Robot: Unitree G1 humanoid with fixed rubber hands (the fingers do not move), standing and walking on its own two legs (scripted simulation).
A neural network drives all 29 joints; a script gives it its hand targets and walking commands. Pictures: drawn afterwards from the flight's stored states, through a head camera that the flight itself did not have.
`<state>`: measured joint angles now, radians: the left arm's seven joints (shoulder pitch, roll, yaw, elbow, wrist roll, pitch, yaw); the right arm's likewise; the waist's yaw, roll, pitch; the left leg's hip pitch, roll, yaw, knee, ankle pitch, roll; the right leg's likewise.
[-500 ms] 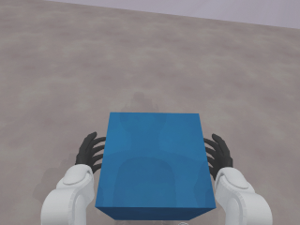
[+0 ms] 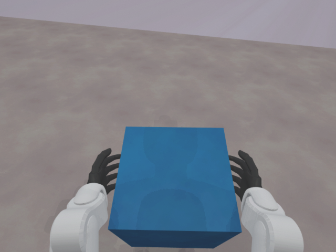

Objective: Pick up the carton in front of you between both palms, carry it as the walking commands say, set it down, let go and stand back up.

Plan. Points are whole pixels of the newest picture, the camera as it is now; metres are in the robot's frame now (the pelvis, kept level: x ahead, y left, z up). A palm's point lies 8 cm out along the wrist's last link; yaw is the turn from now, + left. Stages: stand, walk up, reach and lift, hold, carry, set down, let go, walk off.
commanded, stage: carry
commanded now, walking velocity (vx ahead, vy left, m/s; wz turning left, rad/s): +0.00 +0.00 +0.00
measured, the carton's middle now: (173, 192) +0.26 +0.00 +0.03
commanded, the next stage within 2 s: none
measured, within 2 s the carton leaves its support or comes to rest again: neither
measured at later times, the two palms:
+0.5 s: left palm (106, 179) +0.25 +0.14 +0.09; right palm (246, 181) +0.26 -0.16 +0.09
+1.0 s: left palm (108, 210) +0.20 +0.13 +0.06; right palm (255, 214) +0.20 -0.17 +0.07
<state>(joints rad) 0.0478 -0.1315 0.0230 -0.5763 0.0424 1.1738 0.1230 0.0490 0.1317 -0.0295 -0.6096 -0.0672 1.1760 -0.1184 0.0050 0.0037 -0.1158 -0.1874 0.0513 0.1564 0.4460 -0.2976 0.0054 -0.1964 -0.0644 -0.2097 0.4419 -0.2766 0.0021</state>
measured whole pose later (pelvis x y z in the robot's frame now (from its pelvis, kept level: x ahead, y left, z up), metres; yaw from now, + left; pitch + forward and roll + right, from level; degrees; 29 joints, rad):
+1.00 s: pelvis -0.05 -0.02 +0.00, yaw +0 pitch +0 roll +0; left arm -0.07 -0.13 0.07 -0.20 0.14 1.07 0.07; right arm -0.09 0.13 -0.09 -0.21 -0.14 1.07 -0.08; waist -0.01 0.01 -0.09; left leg -0.23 0.07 0.15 0.46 -0.23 -0.01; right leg -0.24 -0.05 -0.21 0.46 -0.22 -0.04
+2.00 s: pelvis -0.06 -0.02 +0.00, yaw +0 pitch +2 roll +0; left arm -0.21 -0.14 0.16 0.14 0.23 0.74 0.03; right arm -0.22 0.14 -0.17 0.14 -0.24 0.73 -0.03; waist 0.00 0.01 -0.07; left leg -0.29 0.08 0.15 0.50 -0.23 -0.01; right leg -0.30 -0.06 -0.20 0.50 -0.23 -0.04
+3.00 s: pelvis -0.06 +0.02 +0.00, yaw -4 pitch -8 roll +0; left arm -0.30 -0.16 0.25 0.31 0.30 0.72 0.01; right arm -0.34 0.17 -0.28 0.31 -0.32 0.71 0.00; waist -0.01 0.00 0.03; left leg -0.06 -0.04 -0.02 0.41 -0.22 0.03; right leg -0.09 0.01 0.05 0.40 -0.18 0.01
